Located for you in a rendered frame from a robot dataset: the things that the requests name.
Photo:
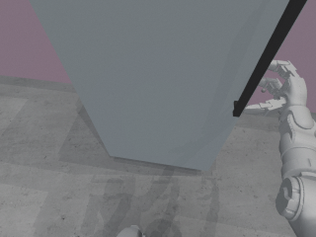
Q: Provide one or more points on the fridge door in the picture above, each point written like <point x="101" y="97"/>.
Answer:
<point x="158" y="78"/>

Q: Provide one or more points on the right robot upper arm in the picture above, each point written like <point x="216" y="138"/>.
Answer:
<point x="296" y="201"/>

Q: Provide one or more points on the left robot shin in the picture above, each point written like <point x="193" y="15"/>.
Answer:
<point x="135" y="226"/>

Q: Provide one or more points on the right robot hand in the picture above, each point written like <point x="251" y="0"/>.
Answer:
<point x="293" y="90"/>

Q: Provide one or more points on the robot right forearm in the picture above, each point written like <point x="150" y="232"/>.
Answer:
<point x="297" y="145"/>

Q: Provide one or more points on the handle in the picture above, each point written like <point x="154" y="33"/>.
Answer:
<point x="283" y="26"/>

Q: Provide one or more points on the robot left thigh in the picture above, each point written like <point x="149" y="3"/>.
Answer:
<point x="131" y="232"/>

